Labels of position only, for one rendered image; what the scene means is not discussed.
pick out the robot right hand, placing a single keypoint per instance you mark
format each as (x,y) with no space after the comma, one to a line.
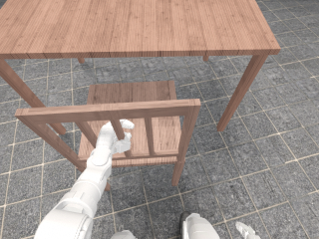
(246,231)

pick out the robot left upper arm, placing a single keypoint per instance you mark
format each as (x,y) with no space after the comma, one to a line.
(63,224)

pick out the robot left hand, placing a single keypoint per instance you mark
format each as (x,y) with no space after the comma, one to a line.
(107,137)

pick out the chair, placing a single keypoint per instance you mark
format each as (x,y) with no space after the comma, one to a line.
(157,137)

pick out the table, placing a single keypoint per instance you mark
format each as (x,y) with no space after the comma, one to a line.
(78,29)

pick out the left robot forearm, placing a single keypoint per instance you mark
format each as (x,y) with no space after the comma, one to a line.
(89,187)

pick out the robot right shin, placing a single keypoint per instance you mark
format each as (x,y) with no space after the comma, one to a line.
(193,215)

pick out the robot right thigh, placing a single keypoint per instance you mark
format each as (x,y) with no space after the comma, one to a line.
(198,228)

